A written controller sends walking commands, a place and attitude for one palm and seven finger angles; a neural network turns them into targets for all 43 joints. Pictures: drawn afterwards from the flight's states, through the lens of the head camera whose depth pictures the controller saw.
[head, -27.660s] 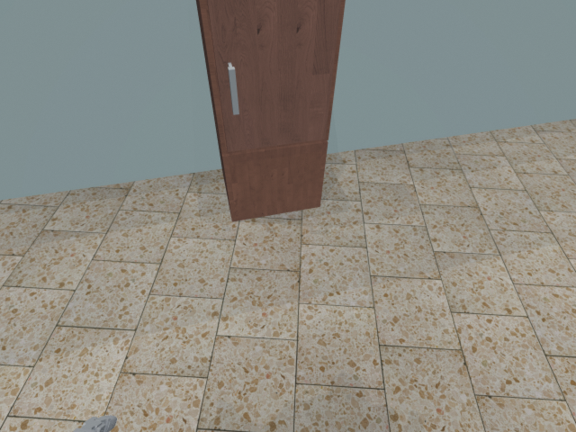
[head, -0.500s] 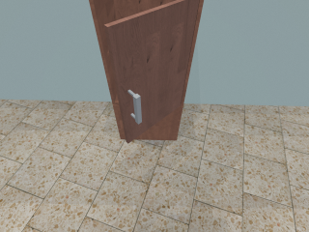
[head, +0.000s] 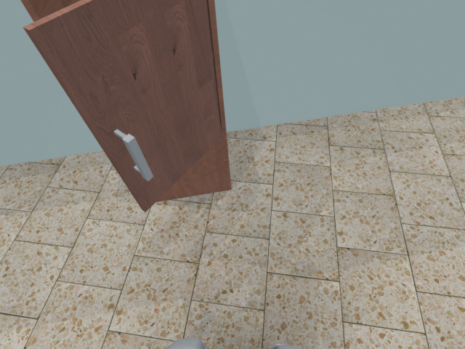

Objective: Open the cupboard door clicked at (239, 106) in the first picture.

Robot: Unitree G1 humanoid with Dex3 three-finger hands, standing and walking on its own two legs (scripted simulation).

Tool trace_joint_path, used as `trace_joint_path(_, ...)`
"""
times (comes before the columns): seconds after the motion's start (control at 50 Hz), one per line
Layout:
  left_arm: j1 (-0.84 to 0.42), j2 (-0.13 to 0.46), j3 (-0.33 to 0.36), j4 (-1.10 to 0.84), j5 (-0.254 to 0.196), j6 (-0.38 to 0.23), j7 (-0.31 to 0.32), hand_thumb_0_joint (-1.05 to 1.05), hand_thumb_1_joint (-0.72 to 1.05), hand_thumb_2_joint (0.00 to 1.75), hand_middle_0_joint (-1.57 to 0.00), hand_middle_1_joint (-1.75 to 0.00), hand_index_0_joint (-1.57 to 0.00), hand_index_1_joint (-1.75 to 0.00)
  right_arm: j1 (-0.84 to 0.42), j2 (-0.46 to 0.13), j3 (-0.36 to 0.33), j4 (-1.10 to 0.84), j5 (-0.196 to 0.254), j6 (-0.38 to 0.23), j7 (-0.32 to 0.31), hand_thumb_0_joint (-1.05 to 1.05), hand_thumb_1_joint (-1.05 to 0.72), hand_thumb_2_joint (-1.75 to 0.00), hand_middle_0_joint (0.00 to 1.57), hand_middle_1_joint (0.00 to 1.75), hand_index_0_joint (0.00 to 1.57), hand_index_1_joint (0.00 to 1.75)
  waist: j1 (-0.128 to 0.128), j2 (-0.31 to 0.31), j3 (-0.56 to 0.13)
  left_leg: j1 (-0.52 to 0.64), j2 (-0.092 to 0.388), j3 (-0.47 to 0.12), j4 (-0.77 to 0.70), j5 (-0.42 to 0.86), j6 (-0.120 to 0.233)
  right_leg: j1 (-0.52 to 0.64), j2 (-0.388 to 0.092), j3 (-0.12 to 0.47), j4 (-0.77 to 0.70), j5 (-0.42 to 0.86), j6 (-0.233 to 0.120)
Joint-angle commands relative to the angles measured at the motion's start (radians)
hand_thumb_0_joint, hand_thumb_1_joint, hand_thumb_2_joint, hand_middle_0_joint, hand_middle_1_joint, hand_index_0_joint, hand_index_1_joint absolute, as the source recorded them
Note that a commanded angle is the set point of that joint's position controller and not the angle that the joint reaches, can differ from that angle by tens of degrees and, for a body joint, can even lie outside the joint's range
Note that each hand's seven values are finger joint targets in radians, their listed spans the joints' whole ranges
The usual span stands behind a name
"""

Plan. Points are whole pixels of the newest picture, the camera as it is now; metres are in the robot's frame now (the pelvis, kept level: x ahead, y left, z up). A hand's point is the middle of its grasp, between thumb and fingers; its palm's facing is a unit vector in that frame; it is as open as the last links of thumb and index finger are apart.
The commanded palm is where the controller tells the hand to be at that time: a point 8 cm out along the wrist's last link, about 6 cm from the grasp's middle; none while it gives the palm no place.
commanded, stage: walk to a spot facing it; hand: left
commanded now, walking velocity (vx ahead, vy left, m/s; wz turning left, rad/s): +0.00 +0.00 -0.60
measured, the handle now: (134, 155) +0.53 +0.29 -0.07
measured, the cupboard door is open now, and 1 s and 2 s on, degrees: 44 44 44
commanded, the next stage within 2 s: none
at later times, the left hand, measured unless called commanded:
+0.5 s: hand (135, 344) +0.14 +0.22 -0.17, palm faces -0.20 -0.95 -0.25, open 7.4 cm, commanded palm none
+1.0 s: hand (226, 252) +0.32 +0.05 -0.15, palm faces -0.61 -0.74 -0.28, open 7.3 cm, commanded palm none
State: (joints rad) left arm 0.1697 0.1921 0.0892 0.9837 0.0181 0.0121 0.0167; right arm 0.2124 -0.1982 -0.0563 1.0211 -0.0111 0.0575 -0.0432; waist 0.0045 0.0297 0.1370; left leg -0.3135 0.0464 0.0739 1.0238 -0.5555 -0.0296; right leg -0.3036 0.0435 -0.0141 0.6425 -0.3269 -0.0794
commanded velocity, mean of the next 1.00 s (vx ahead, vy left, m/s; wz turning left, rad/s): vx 0.00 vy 0.00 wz -0.60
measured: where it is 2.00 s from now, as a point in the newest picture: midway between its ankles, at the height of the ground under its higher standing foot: (309, 331)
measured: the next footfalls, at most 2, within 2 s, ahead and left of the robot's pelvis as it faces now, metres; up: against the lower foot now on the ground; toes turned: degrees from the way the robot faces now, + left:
left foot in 0.50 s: +0.12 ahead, +0.13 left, +0.00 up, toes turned -20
right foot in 0.92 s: +0.06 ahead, -0.13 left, +0.00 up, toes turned -38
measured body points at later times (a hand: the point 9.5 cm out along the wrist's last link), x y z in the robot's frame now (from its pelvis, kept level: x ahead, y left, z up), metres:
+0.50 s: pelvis +0.06 +0.02 +0.01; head +0.13 +0.02 +0.45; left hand +0.15 +0.26 -0.15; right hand +0.14 -0.26 -0.12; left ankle +0.08 +0.14 -0.73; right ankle +0.01 -0.07 -0.73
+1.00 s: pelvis +0.08 -0.03 +0.00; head +0.13 -0.09 +0.44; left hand +0.35 +0.09 -0.13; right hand -0.07 -0.25 -0.15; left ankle +0.09 +0.13 -0.66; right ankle +0.03 -0.11 -0.73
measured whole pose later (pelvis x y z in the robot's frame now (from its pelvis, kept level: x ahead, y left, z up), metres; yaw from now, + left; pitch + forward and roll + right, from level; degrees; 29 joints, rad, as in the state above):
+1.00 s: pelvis +0.08 -0.03 +0.00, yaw -36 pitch +1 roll +0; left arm 0.07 0.24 0.05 0.87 0.02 0.01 -0.01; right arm 0.27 -0.26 -0.05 0.94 -0.01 0.06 -0.03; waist -0.05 0.03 0.15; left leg -0.36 0.11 0.08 1.06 -0.55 -0.07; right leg -0.32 0.02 -0.04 0.63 -0.34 -0.05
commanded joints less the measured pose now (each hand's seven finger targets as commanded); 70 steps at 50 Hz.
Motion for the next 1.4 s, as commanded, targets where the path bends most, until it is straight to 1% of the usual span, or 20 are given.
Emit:
trace_joint_path(0.0,0.064,0.190,0.035,-0.066,0.006,0.000,0.016,0.00,0.90,0.90,-0.20,-0.30,-0.20,-0.30,-0.071,-0.071,-0.021,-0.129,-0.004,-0.014,0.014,0.00,-0.90,-0.90,0.20,0.30,0.20,0.30,0.021,-0.077,-0.074,-0.188,0.027,-0.101,0.148,0.099,-0.014,0.070,-0.286,0.423,-0.337,0.320,-0.146)
trace_joint_path(0.26,0.160,0.207,0.044,-0.095,0.008,-0.005,0.008,0.00,0.90,0.90,-0.20,-0.30,-0.20,-0.30,-0.207,-0.102,-0.019,-0.223,0.008,-0.036,0.001,0.00,-0.90,-0.90,0.20,0.30,0.20,0.30,0.061,-0.139,-0.207,-0.250,-0.033,-0.126,-0.087,0.134,-0.040,0.337,-0.211,0.475,-0.224,0.743,-0.124)
trace_joint_path(0.42,0.076,0.215,0.049,-0.128,0.006,0.005,0.014,0.00,0.90,0.90,-0.20,-0.30,-0.20,-0.30,-0.112,-0.107,-0.017,-0.222,0.021,-0.051,-0.003,0.00,-0.90,-0.90,0.20,0.30,0.20,0.30,-0.002,-0.134,-0.230,0.035,-0.056,-0.149,-0.455,0.249,-0.015,0.164,-0.155,0.515,-0.145,0.689,-0.066)
trace_joint_path(0.44,0.040,0.207,0.046,-0.139,0.000,0.005,0.014,0.00,0.90,0.90,-0.20,-0.30,-0.20,-0.30,-0.036,-0.127,-0.020,-0.202,0.020,-0.058,-0.007,0.00,-0.90,-0.90,0.20,0.30,0.20,0.30,-0.043,-0.094,-0.257,0.197,-0.020,-0.162,-0.596,0.352,-0.007,0.067,-0.120,0.472,-0.099,0.566,-0.024)
trace_joint_path(0.48,0.057,0.138,0.026,-0.169,-0.015,0.000,-0.008,0.00,0.90,0.90,-0.20,-0.30,-0.20,-0.30,0.031,-0.269,-0.042,-0.209,-0.004,-0.070,-0.013,0.00,-0.90,-0.90,0.20,0.30,0.20,0.30,-0.046,0.296,-0.267,0.419,0.413,-0.554,-0.746,0.648,0.173,-0.270,0.081,0.169,0.246,-0.296,0.099)
trace_joint_path(0.5,0.037,0.175,0.029,-0.164,0.000,0.003,-0.013,0.00,0.90,0.90,-0.20,-0.30,-0.20,-0.30,0.026,-0.250,-0.030,-0.215,-0.013,-0.060,-0.017,0.00,-0.90,-0.90,0.20,0.30,0.20,0.30,-0.045,0.171,-0.212,0.318,0.456,-0.540,-0.714,0.750,0.240,-0.266,0.016,0.143,0.393,-0.311,0.118)
trace_joint_path(0.52,0.045,0.167,0.028,-0.176,0.006,0.003,-0.021,0.00,0.90,0.90,-0.20,-0.30,-0.20,-0.30,-0.018,-0.220,-0.019,-0.242,-0.016,-0.059,-0.022,0.00,-0.90,-0.90,0.20,0.30,0.20,0.30,-0.009,0.072,-0.156,0.249,0.427,-0.459,-0.706,0.808,0.246,-0.274,-0.016,0.112,0.453,-0.258,0.135)
trace_joint_path(0.6,0.054,0.140,0.023,-0.139,0.004,0.026,-0.040,0.00,0.90,0.90,-0.20,-0.30,-0.20,-0.30,0.009,-0.162,0.004,-0.224,-0.016,-0.065,-0.017,0.00,-0.90,-0.90,0.20,0.30,0.20,0.30,0.011,0.158,-0.180,0.282,0.233,-0.135,-0.625,1.061,0.137,-0.276,-0.041,0.053,0.563,-0.120,0.149)
trace_joint_path(0.78,-0.121,0.105,-0.012,-0.187,0.003,0.024,-0.061,0.00,0.90,0.90,-0.20,-0.30,-0.20,-0.30,0.136,-0.208,-0.017,-0.165,-0.021,-0.063,-0.002,0.00,-0.90,-0.90,0.20,0.30,0.20,0.30,-0.056,0.212,-0.147,0.306,0.254,-0.011,-0.581,1.029,0.133,-0.161,-0.059,-0.083,0.156,-0.084,0.119)
trace_joint_path(0.86,0.028,0.153,0.000,-0.150,0.002,0.007,-0.054,0.00,0.90,0.90,-0.20,-0.30,-0.20,-0.30,0.091,-0.231,-0.030,-0.176,-0.007,-0.061,0.008,0.00,-0.90,-0.90,0.20,0.30,0.20,0.30,0.042,0.123,-0.208,0.184,0.235,0.054,-0.353,0.952,0.055,0.168,-0.042,-0.082,-0.174,0.165,0.066)
trace_joint_path(0.88,0.136,0.253,0.021,-0.118,0.011,-0.004,-0.039,0.00,0.90,0.90,-0.20,-0.30,-0.20,-0.30,0.090,-0.188,-0.023,-0.198,0.010,-0.061,0.017,0.00,-0.90,-0.90,0.20,0.30,0.20,0.30,0.082,-0.109,-0.299,-0.046,0.159,0.132,-0.138,0.651,-0.004,0.442,-0.221,0.129,-0.209,0.511,-0.004)
trace_joint_path(0.9,0.221,0.357,0.048,-0.093,0.004,-0.006,-0.022,0.00,0.90,0.90,-0.20,-0.30,-0.20,-0.30,0.020,-0.129,-0.007,-0.249,0.011,-0.056,0.015,0.00,-0.90,-0.90,0.20,0.30,0.20,0.30,0.123,-0.352,-0.320,-0.270,0.008,0.105,0.135,-0.103,-0.048,0.509,-0.467,0.445,-0.210,0.983,-0.140)
trace_joint_path(0.92,0.213,0.330,0.042,-0.090,-0.008,-0.004,-0.006,0.00,0.90,0.90,-0.20,-0.30,-0.20,-0.30,0.018,-0.161,-0.008,-0.245,0.008,-0.041,0.003,0.00,-0.90,-0.90,0.20,0.30,0.20,0.30,0.110,-0.277,-0.317,-0.277,0.047,-0.068,0.196,-0.105,-0.034,0.458,-0.469,0.403,-0.208,0.931,-0.184)
trace_joint_path(1.02,-0.007,0.225,0.017,-0.156,0.000,-0.002,0.007,0.00,0.90,0.90,-0.20,-0.30,-0.20,-0.30,0.021,-0.118,-0.014,-0.180,0.002,-0.023,0.017,0.00,-0.90,-0.90,0.20,0.30,0.20,0.30,0.003,-0.168,-0.190,-0.205,0.055,-0.070,0.114,0.126,-0.056,0.192,-0.269,0.237,-0.250,0.611,-0.110)
trace_joint_path(1.22,0.031,0.228,0.033,-0.154,0.009,-0.004,-0.003,0.00,0.90,0.90,-0.20,-0.30,-0.20,-0.30,-0.045,-0.098,-0.019,-0.213,0.011,-0.045,0.013,0.00,-0.90,-0.90,0.20,0.30,0.20,0.30,0.010,-0.194,-0.177,-0.116,-0.014,-0.066,-0.230,0.139,-0.047,0.157,-0.237,0.369,-0.214,0.599,-0.115)
trace_joint_path(1.28,-0.010,0.212,0.034,-0.161,-0.002,0.001,-0.005,0.00,0.90,0.90,-0.20,-0.30,-0.20,-0.30,0.060,-0.105,-0.018,-0.184,0.009,-0.061,0.006,0.00,-0.90,-0.90,0.20,0.30,0.20,0.30,-0.049,-0.162,-0.208,0.105,-0.033,-0.053,-0.484,0.305,-0.038,0.053,-0.176,0.364,-0.160,0.431,-0.048)
trace_joint_path(1.3,-0.014,0.174,0.026,-0.170,-0.007,0.002,-0.009,0.00,0.90,0.90,-0.20,-0.30,-0.20,-0.30,0.112,-0.145,-0.022,-0.168,0.001,-0.073,0.003,0.00,-0.90,-0.90,0.20,0.30,0.20,0.30,-0.068,-0.080,-0.230,0.266,0.036,-0.107,-0.621,0.313,-0.014,-0.074,-0.106,0.318,-0.096,0.212,-0.005)
trace_joint_path(1.32,0.020,0.104,0.013,-0.182,-0.013,0.003,-0.021,0.00,0.90,0.90,-0.20,-0.30,-0.20,-0.30,0.156,-0.248,-0.044,-0.165,-0.018,-0.083,0.002,0.00,-0.90,-0.90,0.20,0.30,0.20,0.30,-0.081,0.228,-0.254,0.409,0.294,-0.411,-0.729,0.191,0.075,-0.282,0.046,0.178,0.122,-0.158,0.053)
trace_joint_path(1.34,-0.025,0.110,0.010,-0.210,-0.005,0.000,-0.030,0.00,0.90,0.90,-0.20,-0.30,-0.20,-0.30,0.209,-0.293,-0.048,-0.172,-0.027,-0.079,0.000,0.00,-0.90,-0.90,0.20,0.30,0.20,0.30,-0.102,0.273,-0.215,0.351,0.475,-0.595,-0.809,0.127,0.185,-0.366,0.037,0.063,0.359,-0.344,0.082)
trace_joint_path(1.38,-0.040,0.136,0.027,-0.192,0.019,0.001,-0.048,0.00,0.90,0.90,-0.20,-0.30,-0.20,-0.30,0.106,-0.214,-0.021,-0.202,-0.031,-0.080,-0.002,0.00,-0.90,-0.90,0.20,0.30,0.20,0.30,-0.047,0.134,-0.095,0.188,0.385,-0.456,-0.823,0.248,0.177,-0.350,-0.052,0.089,0.493,-0.192,0.099)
